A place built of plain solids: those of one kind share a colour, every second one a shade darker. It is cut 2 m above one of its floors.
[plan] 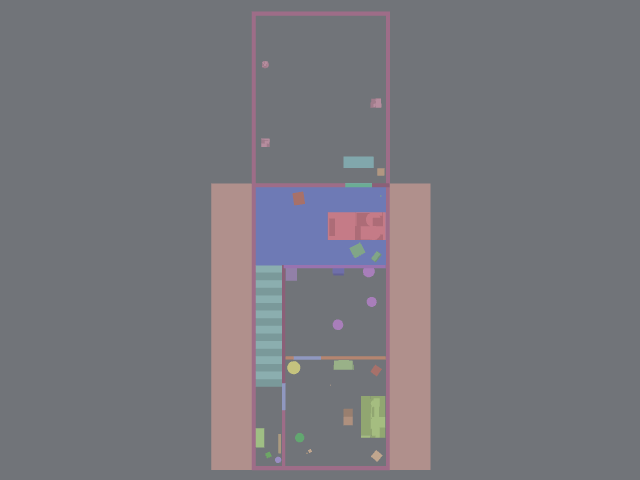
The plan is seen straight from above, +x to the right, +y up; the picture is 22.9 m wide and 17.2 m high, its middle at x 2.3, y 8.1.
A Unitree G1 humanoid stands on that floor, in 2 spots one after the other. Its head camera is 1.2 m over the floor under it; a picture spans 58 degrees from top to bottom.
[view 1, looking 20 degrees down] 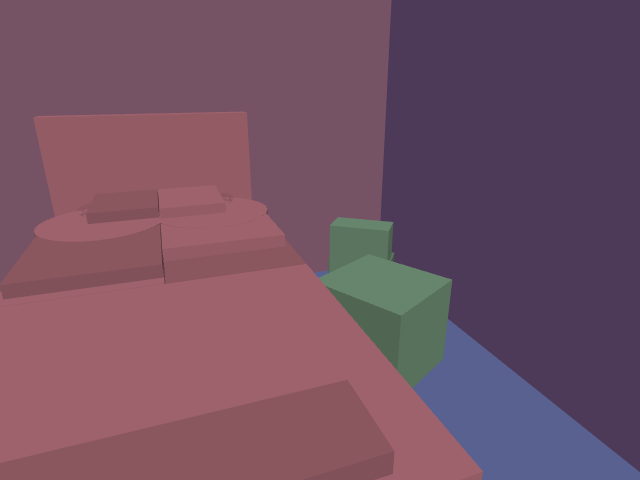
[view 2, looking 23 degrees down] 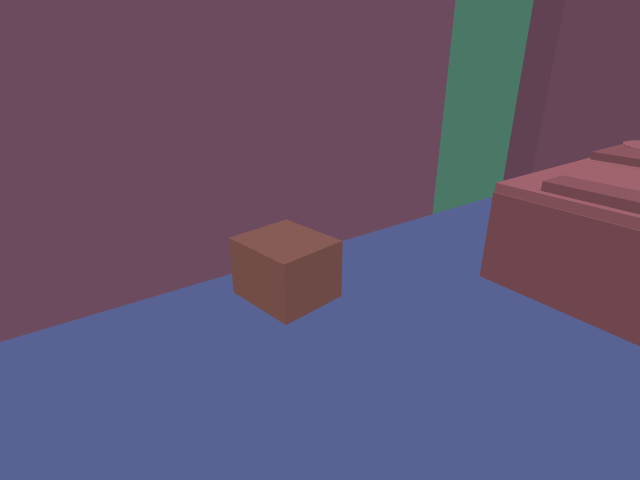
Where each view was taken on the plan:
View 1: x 2.15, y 8.56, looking -20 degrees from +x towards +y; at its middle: wall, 2.84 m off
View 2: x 0.47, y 7.81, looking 54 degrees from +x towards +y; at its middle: box_cardboard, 2.24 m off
